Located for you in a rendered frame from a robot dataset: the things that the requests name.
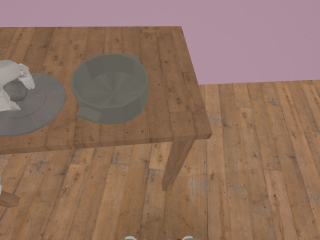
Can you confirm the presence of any lid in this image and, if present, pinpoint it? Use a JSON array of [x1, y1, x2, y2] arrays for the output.
[[0, 72, 66, 137]]

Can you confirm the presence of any pot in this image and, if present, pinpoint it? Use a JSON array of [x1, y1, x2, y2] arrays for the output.
[[70, 52, 149, 125]]

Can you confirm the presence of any knob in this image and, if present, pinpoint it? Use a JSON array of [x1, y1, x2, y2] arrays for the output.
[[3, 81, 28, 102]]

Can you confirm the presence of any robot left hand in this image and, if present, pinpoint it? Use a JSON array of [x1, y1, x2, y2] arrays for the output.
[[0, 60, 35, 112]]

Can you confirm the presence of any table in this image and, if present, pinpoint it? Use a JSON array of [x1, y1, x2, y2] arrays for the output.
[[0, 26, 213, 208]]

